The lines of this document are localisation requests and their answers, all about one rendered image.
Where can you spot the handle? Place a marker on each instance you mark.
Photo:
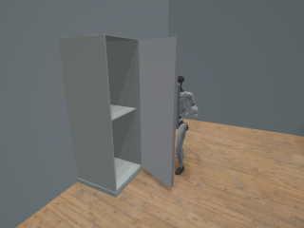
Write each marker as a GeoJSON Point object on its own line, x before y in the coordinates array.
{"type": "Point", "coordinates": [178, 106]}

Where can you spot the left robot hand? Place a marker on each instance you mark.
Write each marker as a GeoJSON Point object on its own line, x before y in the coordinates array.
{"type": "Point", "coordinates": [194, 111]}

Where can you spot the robot left upper arm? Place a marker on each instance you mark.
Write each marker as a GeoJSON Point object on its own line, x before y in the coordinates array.
{"type": "Point", "coordinates": [190, 97]}

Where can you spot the fridge door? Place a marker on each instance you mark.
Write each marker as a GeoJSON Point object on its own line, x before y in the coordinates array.
{"type": "Point", "coordinates": [159, 74]}

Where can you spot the robot left foot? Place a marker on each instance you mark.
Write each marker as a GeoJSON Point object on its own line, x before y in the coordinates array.
{"type": "Point", "coordinates": [179, 170]}

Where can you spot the robot left shin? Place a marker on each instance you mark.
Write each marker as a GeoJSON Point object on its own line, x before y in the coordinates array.
{"type": "Point", "coordinates": [180, 157]}

